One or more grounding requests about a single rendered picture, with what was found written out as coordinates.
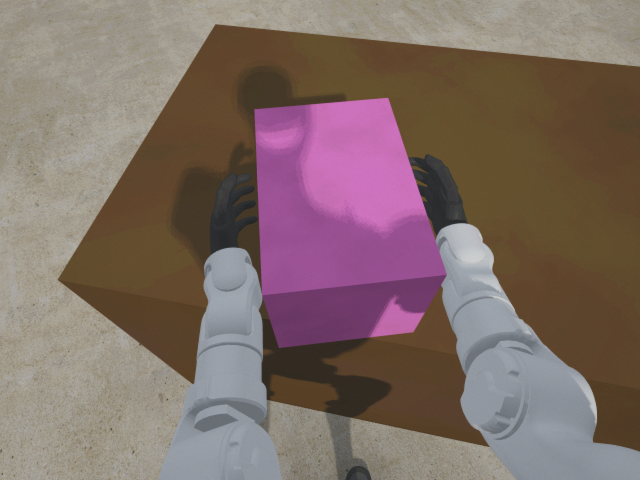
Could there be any robot right forearm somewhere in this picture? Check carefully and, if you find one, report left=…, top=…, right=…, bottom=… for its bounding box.
left=436, top=223, right=597, bottom=428

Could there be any left robot hand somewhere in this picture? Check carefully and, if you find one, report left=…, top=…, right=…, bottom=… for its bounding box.
left=210, top=173, right=258, bottom=255

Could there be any robot left forearm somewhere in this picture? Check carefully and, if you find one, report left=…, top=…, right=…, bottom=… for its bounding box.
left=159, top=248, right=267, bottom=477

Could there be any pedestal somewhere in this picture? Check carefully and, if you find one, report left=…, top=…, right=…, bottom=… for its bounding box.
left=58, top=24, right=640, bottom=451

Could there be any robot right upper arm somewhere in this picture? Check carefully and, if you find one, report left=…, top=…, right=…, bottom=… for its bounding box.
left=460, top=347, right=640, bottom=480

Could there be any right robot hand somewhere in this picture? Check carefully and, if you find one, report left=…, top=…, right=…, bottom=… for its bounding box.
left=408, top=154, right=468, bottom=235

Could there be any carton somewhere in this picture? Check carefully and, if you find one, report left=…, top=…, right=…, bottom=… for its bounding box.
left=254, top=98, right=447, bottom=348

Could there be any robot left upper arm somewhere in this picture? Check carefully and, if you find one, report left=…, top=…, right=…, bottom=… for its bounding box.
left=159, top=420, right=282, bottom=480

